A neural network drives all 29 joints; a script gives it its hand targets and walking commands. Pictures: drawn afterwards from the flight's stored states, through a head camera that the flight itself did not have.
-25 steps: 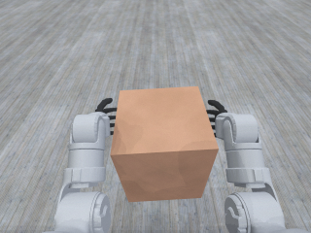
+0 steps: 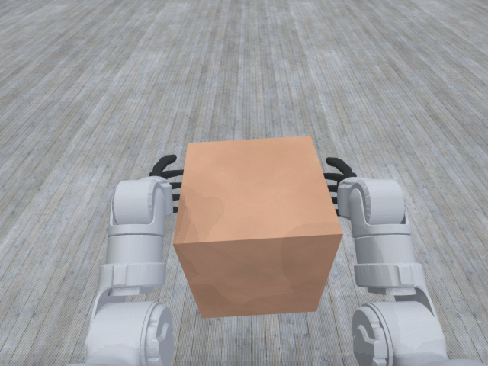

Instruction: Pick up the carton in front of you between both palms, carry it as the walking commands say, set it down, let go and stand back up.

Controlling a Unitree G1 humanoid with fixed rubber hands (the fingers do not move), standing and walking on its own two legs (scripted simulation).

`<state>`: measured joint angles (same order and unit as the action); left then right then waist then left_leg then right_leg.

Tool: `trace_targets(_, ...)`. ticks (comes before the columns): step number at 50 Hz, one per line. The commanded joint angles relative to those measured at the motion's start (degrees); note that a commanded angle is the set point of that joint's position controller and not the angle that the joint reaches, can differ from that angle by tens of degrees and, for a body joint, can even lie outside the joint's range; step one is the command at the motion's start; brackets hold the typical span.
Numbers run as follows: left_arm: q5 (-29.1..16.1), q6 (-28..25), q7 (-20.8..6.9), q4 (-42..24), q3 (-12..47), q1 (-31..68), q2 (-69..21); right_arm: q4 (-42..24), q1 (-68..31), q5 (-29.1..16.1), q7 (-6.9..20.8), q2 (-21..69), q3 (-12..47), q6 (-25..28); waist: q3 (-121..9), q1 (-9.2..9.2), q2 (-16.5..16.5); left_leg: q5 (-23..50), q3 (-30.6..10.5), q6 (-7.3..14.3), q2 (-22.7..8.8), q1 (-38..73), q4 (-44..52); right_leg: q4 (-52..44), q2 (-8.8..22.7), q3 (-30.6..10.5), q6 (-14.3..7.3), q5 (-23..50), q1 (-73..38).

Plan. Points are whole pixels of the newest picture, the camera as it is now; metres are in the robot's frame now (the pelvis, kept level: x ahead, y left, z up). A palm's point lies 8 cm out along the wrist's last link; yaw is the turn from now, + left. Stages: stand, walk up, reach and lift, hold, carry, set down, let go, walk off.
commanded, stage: carry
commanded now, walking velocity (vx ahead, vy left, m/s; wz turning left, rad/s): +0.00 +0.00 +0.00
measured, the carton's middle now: (254, 230) +0.33 +0.00 +0.05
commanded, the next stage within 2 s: none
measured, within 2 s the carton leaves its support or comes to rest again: neither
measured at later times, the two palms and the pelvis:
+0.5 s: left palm (162, 195) +0.34 +0.15 +0.13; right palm (351, 197) +0.34 -0.15 +0.13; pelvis -0.01 -0.01 +0.00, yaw +0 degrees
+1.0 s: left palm (163, 197) +0.34 +0.15 +0.13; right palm (354, 199) +0.33 -0.15 +0.13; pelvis -0.01 -0.01 +0.00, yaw +0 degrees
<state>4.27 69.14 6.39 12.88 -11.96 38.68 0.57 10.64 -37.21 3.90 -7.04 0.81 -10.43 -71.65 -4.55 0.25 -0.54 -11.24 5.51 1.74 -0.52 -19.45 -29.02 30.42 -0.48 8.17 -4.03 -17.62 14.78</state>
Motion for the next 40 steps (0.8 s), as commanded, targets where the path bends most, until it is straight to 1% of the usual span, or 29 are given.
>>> trace_targets(1,-25.26,-0.07,-14.2,-5.36,32.51,39.58,-65.62,-7.78,-43.64,-23.99,12.56,62.69,32.1,3.16,-21.22,0.16,0.35,11.65,-7.11,2.28,-6.96,8.4,2.05,-4.24,9.16,-8.83,-0.2,16.26,-6.63)
trace_targets(40,-25.51,-0.07,-14.3,-5.39,32.46,39.91,-65.86,-7.61,-43.68,-23.73,12.43,62.78,31.98,3.08,-21.48,0.34,0.08,9.89,-6.58,1.63,-7.08,7.91,2.01,-4.8,9.3,-9.22,-0.01,17.76,-6.45)
